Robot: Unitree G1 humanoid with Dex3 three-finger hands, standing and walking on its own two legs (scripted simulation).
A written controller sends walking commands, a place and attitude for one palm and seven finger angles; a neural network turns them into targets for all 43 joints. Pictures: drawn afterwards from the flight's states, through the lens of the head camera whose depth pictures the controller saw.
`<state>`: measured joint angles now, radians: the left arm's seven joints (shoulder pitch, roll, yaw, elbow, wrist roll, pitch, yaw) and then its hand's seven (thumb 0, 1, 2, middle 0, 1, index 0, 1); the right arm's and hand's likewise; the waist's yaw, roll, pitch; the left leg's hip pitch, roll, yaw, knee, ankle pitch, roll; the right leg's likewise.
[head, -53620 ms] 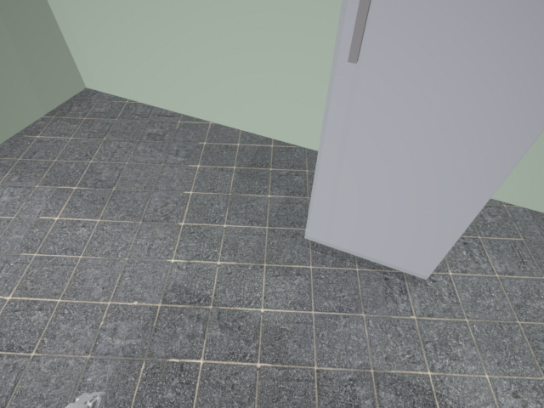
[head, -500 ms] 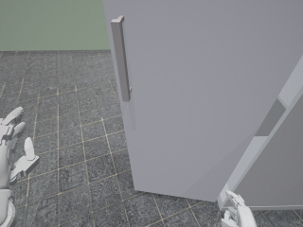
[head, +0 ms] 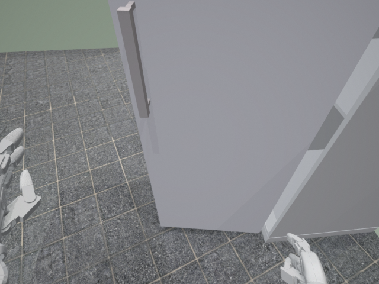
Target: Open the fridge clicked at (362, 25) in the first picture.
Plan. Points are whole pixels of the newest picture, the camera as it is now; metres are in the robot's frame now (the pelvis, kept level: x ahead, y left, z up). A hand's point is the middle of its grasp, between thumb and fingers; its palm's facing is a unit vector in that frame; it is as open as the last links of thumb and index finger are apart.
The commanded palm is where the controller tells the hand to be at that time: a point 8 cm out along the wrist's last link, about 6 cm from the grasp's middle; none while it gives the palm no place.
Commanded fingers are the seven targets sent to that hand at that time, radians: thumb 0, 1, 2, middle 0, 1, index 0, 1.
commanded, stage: step back with the hand held close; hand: left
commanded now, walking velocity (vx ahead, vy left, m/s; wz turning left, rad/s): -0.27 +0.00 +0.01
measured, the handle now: (138, 66) +0.48 +0.15 +0.23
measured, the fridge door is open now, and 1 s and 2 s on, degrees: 80 80 80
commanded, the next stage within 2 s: stop stepping back and stand still in 1.26 s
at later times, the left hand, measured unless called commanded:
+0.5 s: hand out of the picture +0.10 +0.30 +0.16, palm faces +0.50 -0.74 -0.44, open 7.4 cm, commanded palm +0.05 +0.32 +0.17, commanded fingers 0.00 0.90 0.90 -0.20 -0.30 -0.20 -0.30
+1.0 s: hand out of the picture +0.07 +0.30 +0.16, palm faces +0.41 -0.82 -0.41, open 7.4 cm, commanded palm +0.00 +0.33 +0.17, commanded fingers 0.00 0.90 0.90 -0.20 -0.30 -0.20 -0.30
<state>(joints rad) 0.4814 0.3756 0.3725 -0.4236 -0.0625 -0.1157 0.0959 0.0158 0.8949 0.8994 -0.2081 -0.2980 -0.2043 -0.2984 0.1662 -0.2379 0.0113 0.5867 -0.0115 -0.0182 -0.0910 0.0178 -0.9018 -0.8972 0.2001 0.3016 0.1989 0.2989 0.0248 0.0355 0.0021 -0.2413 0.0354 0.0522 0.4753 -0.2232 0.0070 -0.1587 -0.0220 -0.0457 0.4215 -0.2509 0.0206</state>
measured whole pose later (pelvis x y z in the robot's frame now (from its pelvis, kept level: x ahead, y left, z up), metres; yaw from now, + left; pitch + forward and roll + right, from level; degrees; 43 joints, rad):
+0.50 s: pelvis -0.07 +0.02 -0.01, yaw +3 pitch +0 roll -2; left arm 0.52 0.39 0.44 -0.49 -0.03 -0.24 0.13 0.02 0.89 0.90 -0.21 -0.30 -0.21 -0.30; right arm 0.24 -0.21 0.01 0.59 -0.01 -0.09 -0.09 0.02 -0.90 -0.90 0.20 0.30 0.20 0.30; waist 0.04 0.01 0.02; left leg -0.44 0.01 0.01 0.62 -0.25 0.04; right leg -0.32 0.00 0.00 0.54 -0.21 0.03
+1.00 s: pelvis -0.13 +0.03 -0.01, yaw +1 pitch +0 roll -4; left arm 0.47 0.45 0.40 -0.48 -0.05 -0.26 0.11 0.01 0.89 0.90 -0.21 -0.30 -0.21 -0.30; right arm 0.17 -0.19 0.00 0.63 -0.01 -0.07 -0.09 0.02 -0.90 -0.90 0.20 0.30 0.20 0.30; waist 0.02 -0.01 0.00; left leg -0.46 0.04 0.04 0.49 -0.04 0.06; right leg -0.18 0.08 0.05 0.49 -0.31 0.01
